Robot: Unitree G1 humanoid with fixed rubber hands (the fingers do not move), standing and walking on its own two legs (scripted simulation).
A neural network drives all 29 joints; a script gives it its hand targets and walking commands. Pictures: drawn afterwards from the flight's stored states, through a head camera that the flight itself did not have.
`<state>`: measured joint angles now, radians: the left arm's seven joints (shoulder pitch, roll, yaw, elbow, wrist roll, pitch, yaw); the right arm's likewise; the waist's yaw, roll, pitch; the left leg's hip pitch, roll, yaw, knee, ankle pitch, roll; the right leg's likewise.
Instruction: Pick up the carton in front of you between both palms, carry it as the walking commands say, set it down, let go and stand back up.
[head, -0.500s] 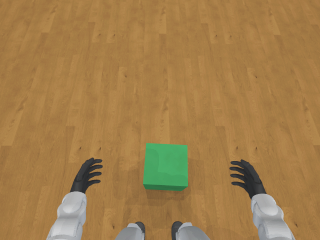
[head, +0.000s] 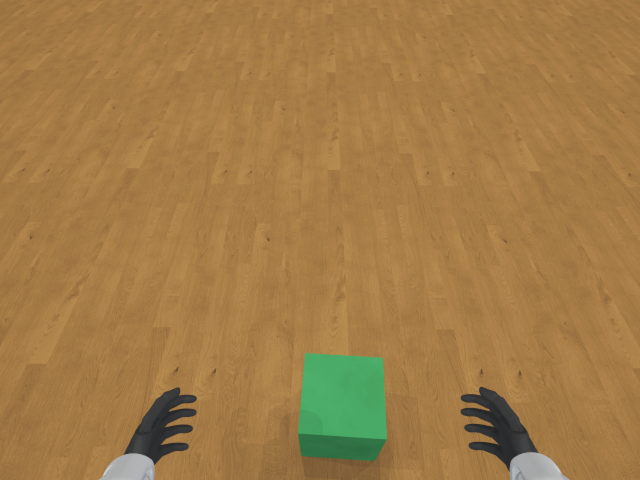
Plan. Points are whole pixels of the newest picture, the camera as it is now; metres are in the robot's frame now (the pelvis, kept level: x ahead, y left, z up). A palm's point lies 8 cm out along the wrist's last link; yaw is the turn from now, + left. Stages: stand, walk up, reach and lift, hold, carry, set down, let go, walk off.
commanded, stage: let go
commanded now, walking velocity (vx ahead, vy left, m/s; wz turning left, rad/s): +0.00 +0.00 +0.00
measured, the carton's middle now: (340, 408) +0.39 -0.05 -0.65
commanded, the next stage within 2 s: stand in 0.12 s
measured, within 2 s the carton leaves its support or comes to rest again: neither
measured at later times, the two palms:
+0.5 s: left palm out of the picture +0.13 +0.25 -0.11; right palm out of the picture +0.13 -0.27 -0.11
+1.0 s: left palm out of the picture +0.06 +0.24 -0.14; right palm out of the picture +0.06 -0.27 -0.14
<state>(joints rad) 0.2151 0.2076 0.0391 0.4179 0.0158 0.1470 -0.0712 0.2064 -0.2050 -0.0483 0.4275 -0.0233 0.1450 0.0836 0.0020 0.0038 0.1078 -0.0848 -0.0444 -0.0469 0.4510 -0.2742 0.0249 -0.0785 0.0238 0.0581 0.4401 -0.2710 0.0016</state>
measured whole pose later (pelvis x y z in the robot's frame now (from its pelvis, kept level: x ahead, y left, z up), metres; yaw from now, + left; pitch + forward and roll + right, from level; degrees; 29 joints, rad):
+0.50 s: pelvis +0.04 -0.01 -0.01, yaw +0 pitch +3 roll +0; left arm 0.32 0.26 0.02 0.77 0.02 -0.05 0.01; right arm 0.32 -0.27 -0.01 0.70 -0.02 -0.05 -0.03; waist 0.00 0.00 -0.09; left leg -0.24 -0.03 -0.05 0.56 -0.38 0.01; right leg -0.23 0.05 0.05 0.54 -0.37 -0.02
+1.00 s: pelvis +0.05 -0.01 -0.01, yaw +0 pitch +1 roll +0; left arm 0.35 0.24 -0.01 0.95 0.01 0.00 0.04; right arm 0.37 -0.25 0.02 0.91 -0.01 0.00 -0.05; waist -0.01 0.00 -0.04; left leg -0.17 -0.03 -0.05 0.54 -0.38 0.02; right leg -0.17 0.04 0.06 0.53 -0.38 -0.02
